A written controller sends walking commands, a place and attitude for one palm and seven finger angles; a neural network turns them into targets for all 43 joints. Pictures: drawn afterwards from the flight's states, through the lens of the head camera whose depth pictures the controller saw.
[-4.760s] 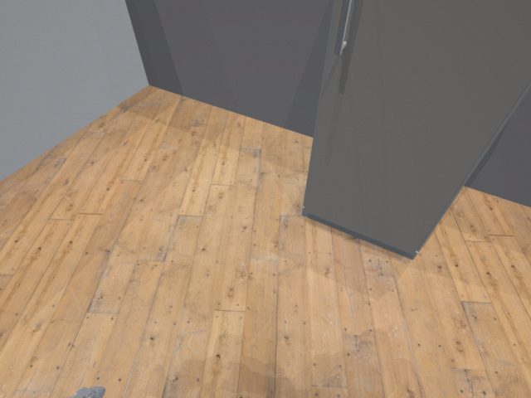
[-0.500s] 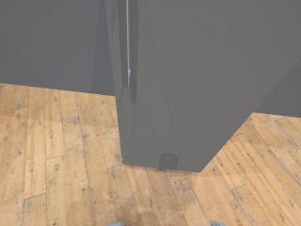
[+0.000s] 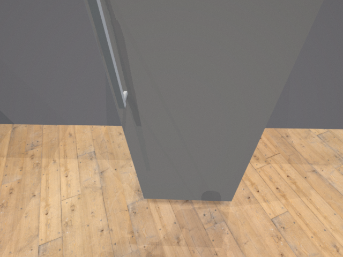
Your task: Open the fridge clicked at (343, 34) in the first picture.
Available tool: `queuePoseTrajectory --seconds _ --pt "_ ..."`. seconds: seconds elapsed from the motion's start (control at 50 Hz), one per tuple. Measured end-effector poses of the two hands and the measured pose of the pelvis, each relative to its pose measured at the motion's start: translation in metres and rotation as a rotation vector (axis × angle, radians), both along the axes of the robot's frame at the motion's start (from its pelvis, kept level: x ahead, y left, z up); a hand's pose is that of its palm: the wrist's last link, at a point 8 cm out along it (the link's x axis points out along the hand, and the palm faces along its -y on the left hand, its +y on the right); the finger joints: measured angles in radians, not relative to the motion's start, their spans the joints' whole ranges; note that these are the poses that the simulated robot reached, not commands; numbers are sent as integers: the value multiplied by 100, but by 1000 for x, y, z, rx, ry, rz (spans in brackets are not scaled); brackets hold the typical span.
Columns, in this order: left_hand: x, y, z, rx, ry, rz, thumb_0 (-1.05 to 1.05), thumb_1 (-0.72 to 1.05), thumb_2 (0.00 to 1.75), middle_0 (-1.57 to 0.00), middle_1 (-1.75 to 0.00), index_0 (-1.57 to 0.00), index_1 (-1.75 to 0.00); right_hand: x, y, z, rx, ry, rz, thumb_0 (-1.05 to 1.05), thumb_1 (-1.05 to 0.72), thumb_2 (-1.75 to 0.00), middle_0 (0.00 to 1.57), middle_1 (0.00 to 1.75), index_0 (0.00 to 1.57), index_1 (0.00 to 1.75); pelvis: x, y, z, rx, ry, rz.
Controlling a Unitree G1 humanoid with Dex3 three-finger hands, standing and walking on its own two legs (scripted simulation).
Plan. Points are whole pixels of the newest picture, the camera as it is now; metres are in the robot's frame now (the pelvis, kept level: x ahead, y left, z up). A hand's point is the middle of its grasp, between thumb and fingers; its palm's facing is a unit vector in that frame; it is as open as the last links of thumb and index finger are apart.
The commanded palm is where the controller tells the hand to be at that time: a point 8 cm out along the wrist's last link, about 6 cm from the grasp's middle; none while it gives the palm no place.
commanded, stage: come to a stop and stand still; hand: left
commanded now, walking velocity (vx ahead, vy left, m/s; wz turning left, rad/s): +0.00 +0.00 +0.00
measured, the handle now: (110, 50) +0.51 +0.17 +0.24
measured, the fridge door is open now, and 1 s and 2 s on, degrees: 0 0 0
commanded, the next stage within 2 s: look again from close up in 1.32 s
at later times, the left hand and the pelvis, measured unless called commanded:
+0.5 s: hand out of the picture +0.03 +0.23 -0.18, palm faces +0.00 -0.97 -0.24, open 7.4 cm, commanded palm none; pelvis +0.01 +0.04 -0.01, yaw +0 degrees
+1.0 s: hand out of the picture +0.03 +0.19 -0.18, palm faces +0.00 -0.98 -0.21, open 7.4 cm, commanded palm none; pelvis +0.01 +0.01 -0.01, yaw +0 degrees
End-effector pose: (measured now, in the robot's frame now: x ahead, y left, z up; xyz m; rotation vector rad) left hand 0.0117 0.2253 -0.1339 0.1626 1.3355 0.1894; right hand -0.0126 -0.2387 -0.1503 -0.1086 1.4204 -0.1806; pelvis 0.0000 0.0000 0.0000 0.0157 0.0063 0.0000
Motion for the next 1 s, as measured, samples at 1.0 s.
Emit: queuePoseTrajectory --seconds 1.0 --pt "16 15 -13 -12 25 -42 1 91 90 -20 -30 -20 -30 38 25 -3 -11 -57 62 1 -91 -90 20 30 20 30 13 13 -6 -5 -16 -7"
